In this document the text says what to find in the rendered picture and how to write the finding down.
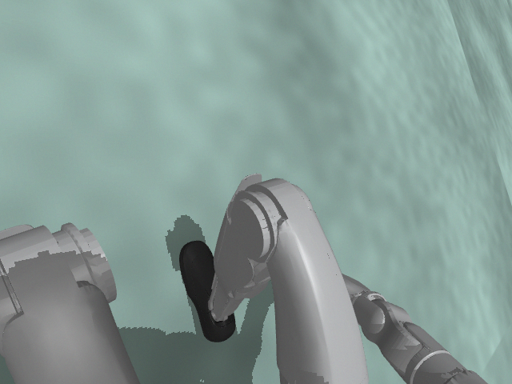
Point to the right robot hand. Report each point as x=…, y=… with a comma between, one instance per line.
x=355, y=288

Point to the right robot foot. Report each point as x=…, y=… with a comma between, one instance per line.
x=197, y=267

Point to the right robot arm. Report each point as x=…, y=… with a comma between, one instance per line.
x=412, y=352

